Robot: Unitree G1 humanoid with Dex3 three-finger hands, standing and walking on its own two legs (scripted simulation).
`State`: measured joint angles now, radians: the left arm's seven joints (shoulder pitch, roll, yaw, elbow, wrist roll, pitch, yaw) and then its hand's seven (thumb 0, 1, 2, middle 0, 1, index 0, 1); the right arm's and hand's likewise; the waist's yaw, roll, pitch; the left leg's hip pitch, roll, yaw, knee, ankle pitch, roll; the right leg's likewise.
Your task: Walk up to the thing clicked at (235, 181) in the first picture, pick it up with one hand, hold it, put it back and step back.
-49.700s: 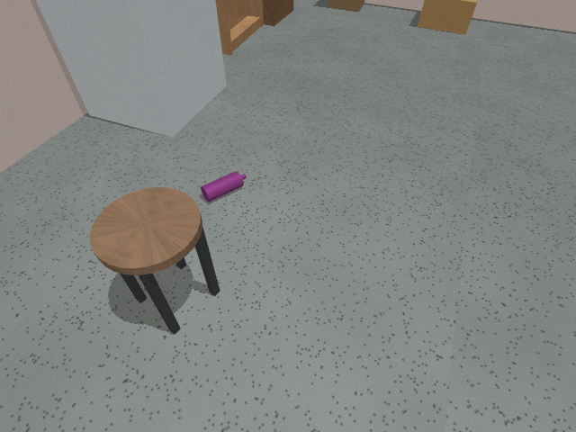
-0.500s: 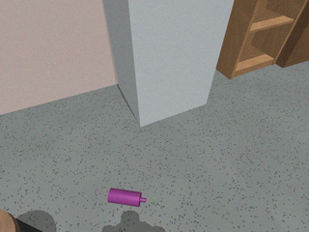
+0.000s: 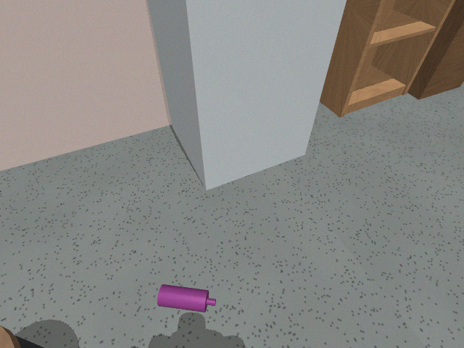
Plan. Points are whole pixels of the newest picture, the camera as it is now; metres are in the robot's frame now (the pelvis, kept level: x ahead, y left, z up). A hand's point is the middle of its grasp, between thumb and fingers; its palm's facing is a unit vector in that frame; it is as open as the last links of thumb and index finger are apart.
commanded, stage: stand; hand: left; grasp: from above
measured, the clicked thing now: (187, 298) +0.45 +0.20 -0.74
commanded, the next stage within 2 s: step back in 0.80 s
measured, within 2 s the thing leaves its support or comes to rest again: neither
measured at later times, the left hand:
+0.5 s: hand out of the picture +0.08 +0.25 -0.16, palm faces +0.02 -0.94 -0.34, open 7.4 cm
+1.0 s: hand out of the picture +0.08 +0.27 -0.16, palm faces +0.00 -0.93 -0.38, open 7.4 cm
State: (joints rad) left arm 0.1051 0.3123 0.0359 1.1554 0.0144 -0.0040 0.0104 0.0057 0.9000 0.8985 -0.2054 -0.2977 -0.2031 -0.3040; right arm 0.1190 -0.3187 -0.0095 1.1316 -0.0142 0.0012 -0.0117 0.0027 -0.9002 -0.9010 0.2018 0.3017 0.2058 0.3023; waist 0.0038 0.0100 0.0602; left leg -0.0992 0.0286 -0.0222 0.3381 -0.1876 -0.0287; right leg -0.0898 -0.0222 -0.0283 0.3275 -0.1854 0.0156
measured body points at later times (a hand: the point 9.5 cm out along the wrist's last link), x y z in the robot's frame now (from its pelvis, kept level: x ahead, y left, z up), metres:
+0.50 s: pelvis +0.01 +0.00 +0.00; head +0.01 +0.00 +0.45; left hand +0.08 +0.30 -0.13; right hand +0.08 -0.29 -0.14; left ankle +0.00 +0.14 -0.75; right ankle +0.00 -0.13 -0.75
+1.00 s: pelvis -0.03 +0.01 -0.01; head +0.03 +0.01 +0.43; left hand +0.08 +0.32 -0.14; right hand +0.06 -0.31 -0.14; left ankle -0.02 +0.13 -0.73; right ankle +0.00 -0.13 -0.75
